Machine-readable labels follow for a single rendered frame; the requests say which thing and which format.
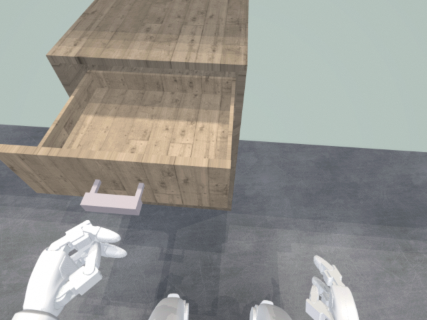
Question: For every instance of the robot right hand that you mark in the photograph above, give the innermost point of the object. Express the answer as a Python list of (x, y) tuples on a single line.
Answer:
[(337, 301)]

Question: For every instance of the robot left hand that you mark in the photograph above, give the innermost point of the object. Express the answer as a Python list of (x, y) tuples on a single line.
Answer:
[(46, 289)]

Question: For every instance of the left robot thigh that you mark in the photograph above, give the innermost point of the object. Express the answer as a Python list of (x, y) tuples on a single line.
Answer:
[(171, 308)]

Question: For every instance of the robot thigh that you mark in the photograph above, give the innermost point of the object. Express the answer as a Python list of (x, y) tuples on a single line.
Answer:
[(171, 308), (268, 312)]

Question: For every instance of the drawer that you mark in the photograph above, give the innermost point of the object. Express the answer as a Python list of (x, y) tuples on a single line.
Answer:
[(171, 132)]

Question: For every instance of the handle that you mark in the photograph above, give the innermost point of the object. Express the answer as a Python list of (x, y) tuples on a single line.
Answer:
[(108, 203)]

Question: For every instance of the right robot thigh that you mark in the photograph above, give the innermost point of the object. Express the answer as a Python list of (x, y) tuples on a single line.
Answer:
[(268, 312)]

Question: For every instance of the cabinet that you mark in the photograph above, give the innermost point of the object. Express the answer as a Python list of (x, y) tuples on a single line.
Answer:
[(178, 37)]

